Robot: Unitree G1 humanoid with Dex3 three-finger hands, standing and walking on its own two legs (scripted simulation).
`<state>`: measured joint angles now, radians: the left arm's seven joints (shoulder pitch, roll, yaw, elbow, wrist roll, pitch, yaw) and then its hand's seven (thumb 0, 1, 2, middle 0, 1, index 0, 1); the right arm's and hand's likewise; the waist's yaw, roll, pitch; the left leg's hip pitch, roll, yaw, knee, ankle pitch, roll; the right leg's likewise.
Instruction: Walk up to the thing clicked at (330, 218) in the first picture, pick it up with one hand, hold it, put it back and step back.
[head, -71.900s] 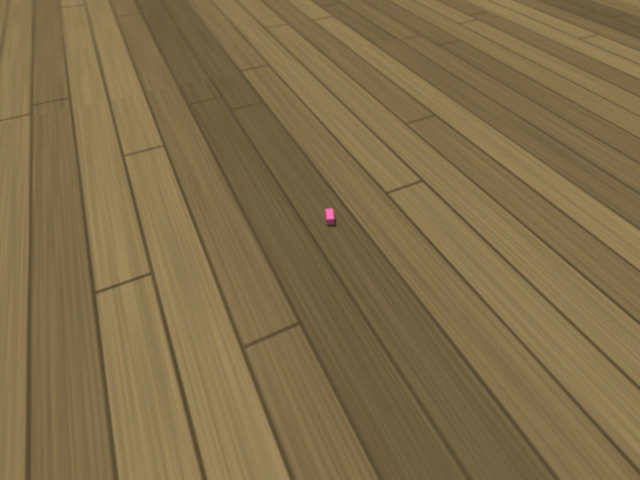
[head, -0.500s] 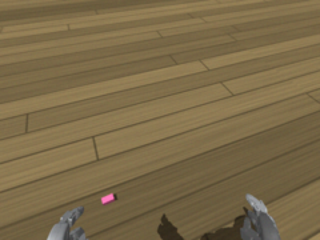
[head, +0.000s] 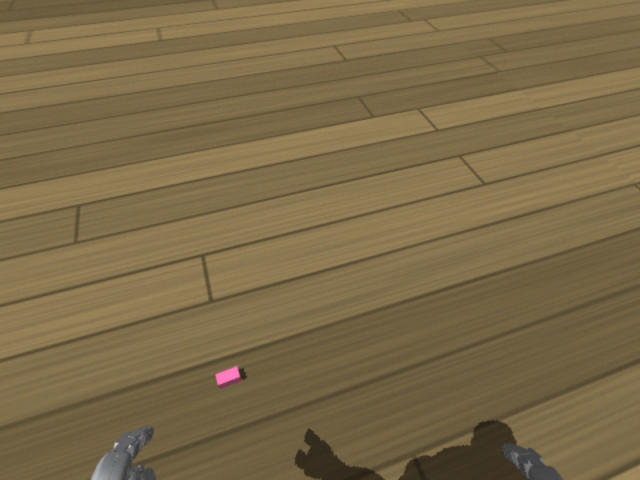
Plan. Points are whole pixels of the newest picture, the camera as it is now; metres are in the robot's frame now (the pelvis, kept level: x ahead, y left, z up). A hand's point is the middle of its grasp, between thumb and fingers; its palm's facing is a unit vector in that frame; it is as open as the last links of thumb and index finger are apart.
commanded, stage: stand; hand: left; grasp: from above
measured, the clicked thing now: (228, 377) +0.50 +0.30 -0.72
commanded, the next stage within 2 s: none
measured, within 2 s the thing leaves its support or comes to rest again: neither
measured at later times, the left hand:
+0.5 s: hand out of the picture +0.05 +0.23 -0.13, palm faces +0.05 -0.94 -0.34, open 7.4 cm
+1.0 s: hand out of the picture +0.04 +0.23 -0.12, palm faces +0.04 -0.94 -0.34, open 7.4 cm
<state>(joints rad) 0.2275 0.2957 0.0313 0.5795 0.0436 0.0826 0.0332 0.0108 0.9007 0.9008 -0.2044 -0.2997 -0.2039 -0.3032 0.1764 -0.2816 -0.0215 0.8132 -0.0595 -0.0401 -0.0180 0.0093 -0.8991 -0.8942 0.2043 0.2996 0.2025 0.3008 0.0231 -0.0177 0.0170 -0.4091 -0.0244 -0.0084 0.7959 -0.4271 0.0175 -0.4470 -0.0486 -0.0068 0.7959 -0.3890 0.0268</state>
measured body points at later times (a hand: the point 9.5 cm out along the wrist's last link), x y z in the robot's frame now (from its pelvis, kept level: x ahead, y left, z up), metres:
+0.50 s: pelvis +0.00 +0.00 +0.04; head +0.00 -0.01 +0.48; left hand +0.04 +0.28 -0.10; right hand +0.07 -0.28 -0.11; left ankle -0.01 +0.11 -0.71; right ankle +0.01 -0.14 -0.71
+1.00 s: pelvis -0.01 -0.01 +0.04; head -0.01 -0.02 +0.49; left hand +0.04 +0.28 -0.10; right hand +0.05 -0.30 -0.10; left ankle -0.01 +0.11 -0.71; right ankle +0.01 -0.14 -0.71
